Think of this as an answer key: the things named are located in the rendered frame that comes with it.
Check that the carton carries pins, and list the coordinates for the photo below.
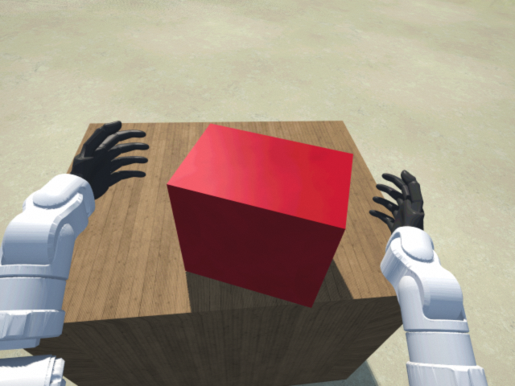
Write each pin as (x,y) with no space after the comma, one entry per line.
(262,213)

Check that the robot right hand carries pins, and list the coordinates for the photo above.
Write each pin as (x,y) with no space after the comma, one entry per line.
(409,210)

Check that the pedestal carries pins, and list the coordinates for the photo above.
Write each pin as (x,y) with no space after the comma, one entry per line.
(135,317)

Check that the robot left hand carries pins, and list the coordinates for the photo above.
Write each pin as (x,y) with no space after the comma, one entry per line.
(97,159)

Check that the left robot forearm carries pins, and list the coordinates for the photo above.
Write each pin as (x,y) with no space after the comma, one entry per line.
(35,260)

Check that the left robot upper arm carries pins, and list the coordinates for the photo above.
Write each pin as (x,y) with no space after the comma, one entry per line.
(37,370)

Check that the right robot forearm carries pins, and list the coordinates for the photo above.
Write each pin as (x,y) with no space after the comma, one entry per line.
(431,302)

